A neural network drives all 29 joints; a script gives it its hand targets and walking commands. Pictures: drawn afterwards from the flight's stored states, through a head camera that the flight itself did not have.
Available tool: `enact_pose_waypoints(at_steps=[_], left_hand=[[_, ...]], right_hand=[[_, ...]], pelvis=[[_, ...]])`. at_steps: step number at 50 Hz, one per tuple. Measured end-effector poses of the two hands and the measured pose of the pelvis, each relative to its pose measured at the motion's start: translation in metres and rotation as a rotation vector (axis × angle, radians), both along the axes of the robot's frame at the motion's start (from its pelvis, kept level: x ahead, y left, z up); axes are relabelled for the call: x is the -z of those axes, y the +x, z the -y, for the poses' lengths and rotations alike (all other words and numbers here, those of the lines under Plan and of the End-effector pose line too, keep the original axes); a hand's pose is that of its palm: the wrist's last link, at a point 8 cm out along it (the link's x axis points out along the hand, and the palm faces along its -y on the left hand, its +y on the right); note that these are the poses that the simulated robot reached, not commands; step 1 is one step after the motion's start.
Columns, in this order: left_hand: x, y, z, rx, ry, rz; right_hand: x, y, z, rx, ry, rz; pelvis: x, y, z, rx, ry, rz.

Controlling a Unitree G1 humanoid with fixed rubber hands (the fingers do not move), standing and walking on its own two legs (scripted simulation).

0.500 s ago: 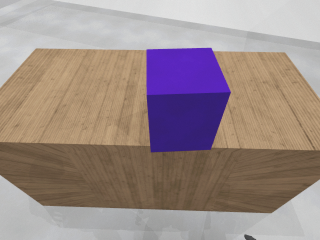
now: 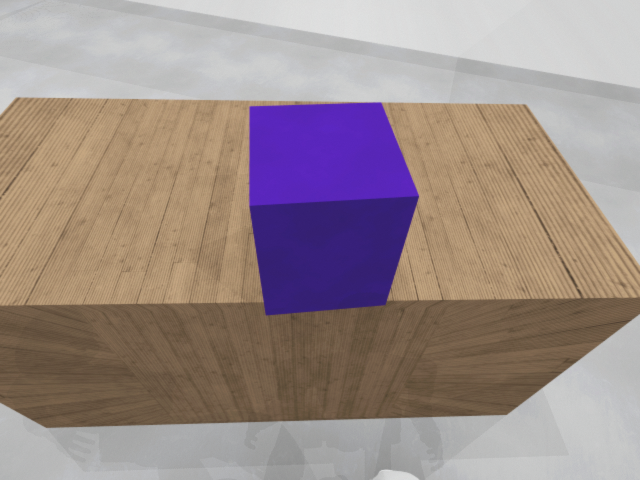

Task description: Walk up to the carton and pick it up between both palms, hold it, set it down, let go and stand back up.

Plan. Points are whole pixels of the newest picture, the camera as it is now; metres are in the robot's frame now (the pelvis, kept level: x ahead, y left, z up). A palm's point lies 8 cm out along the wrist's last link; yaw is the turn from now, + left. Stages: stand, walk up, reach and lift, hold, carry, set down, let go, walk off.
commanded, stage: walk up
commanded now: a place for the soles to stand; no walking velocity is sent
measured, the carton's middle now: (321, 212) +0.50 +0.00 +0.03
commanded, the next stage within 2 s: none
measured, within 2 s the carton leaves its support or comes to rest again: neither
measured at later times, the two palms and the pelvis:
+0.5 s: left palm out of the picture +0.01 +0.13 -0.12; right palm out of the picture +0.13 -0.34 -0.15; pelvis +0.06 -0.10 +0.00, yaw +9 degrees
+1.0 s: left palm out of the picture +0.05 +0.17 -0.14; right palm out of the picture +0.15 -0.30 -0.14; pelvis +0.08 -0.07 -0.01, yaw +13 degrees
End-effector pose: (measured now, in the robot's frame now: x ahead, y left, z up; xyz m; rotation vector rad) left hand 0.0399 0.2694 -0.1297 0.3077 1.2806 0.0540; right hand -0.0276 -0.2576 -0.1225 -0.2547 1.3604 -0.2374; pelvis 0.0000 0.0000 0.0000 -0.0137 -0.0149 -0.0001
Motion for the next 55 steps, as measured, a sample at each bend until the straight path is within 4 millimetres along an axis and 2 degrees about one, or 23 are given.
enact_pose_waypoints(at_steps=[3,6,10,14,18,25,29,33,39,45,50,55], left_hand=[[0.001,0.008,0.018,-0.018,-0.001,0.017],[0.005,0.012,0.043,-0.047,0.003,0.035],[0.014,0.002,0.079,-0.128,0.026,0.049],[0.002,-0.016,0.109,-0.210,0.024,0.004],[-0.008,-0.020,0.126,-0.248,0.022,0.003],[-0.006,-0.028,0.142,-0.300,0.005,-0.032],[0.005,-0.034,0.141,-0.321,-0.022,-0.070],[0.014,-0.031,0.135,-0.332,-0.047,-0.075],[0.015,-0.009,0.124,-0.316,-0.052,-0.029],[0.014,0.006,0.107,-0.310,-0.035,0.008],[0.013,0.008,0.097,-0.312,-0.025,0.014],[0.014,-0.002,0.093,-0.317,-0.023,-0.010]], right_hand=[[0.004,-0.013,0.018,0.014,0.008,-0.041],[0.017,-0.008,0.040,-0.002,0.032,-0.056],[0.038,0.026,0.070,-0.069,0.069,-0.047],[0.033,0.073,0.082,-0.132,0.093,0.016],[0.026,0.106,0.089,-0.187,0.102,0.041],[0.023,0.156,0.085,-0.252,0.101,0.039],[0.025,0.187,0.069,-0.292,0.100,0.082],[0.023,0.206,0.051,-0.311,0.112,0.122],[0.021,0.213,0.038,-0.310,0.123,0.135],[0.022,0.197,0.037,-0.307,0.110,0.093],[0.022,0.177,0.041,-0.298,0.095,0.044],[0.021,0.161,0.044,-0.295,0.084,0.006]], pelvis=[[0.003,0.005,0.018,-0.013,0.005,0.008],[0.011,0.012,0.040,-0.025,0.018,0.016],[0.023,0.022,0.072,-0.052,0.046,0.022],[0.012,0.030,0.087,-0.079,0.056,0.011],[0.003,0.043,0.096,-0.108,0.053,-0.005],[0.001,0.062,0.100,-0.160,0.045,-0.010],[0.006,0.070,0.095,-0.189,0.030,-0.005],[0.010,0.077,0.089,-0.197,0.029,-0.001],[0.009,0.083,0.081,-0.202,0.007,0.001],[0.008,0.081,0.075,-0.218,0.000,0.004],[0.007,0.079,0.071,-0.231,-0.002,0.006],[0.007,0.076,0.069,-0.246,-0.007,0.006]])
